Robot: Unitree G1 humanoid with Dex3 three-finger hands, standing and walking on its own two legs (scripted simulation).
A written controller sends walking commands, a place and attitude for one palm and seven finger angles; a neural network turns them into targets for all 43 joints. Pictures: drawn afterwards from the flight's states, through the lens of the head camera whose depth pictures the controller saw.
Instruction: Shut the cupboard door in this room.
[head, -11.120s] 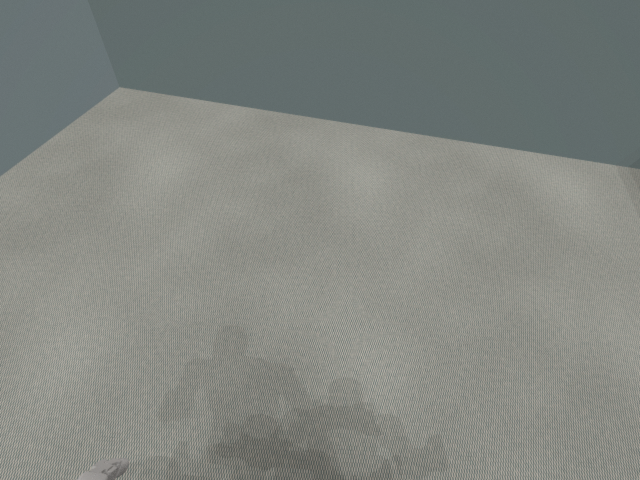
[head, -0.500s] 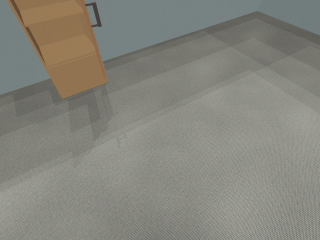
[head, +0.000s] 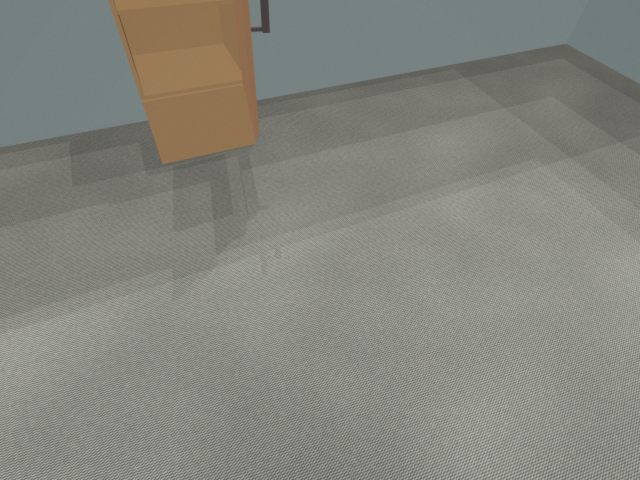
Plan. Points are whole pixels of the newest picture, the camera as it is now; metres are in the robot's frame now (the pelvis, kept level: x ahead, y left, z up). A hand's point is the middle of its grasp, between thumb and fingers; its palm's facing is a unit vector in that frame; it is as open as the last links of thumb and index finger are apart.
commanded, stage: turn or walk to find it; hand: left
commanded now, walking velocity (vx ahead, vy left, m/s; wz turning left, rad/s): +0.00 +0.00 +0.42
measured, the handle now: (257, 8) +1.34 +0.28 +0.02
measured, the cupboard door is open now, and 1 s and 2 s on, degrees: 80 80 80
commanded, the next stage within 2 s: none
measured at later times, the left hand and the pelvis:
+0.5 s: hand out of the picture -0.03 +0.17 -0.17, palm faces +0.23 -0.94 -0.24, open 7.3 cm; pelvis -0.04 -0.03 +0.00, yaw +13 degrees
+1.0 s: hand out of the picture -0.03 +0.23 -0.16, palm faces +0.39 -0.88 -0.28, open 7.4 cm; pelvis -0.06 -0.01 -0.01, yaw +23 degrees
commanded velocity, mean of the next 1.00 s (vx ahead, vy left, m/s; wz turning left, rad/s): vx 0.00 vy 0.00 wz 0.42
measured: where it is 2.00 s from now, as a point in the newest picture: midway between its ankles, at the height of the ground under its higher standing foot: outside the picture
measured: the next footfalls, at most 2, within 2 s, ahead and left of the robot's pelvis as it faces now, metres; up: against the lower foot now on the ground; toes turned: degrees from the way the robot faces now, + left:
right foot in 0.18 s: +0.00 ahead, -0.14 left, +0.00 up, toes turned -1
left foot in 0.60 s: -0.07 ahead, +0.12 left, +0.00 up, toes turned +20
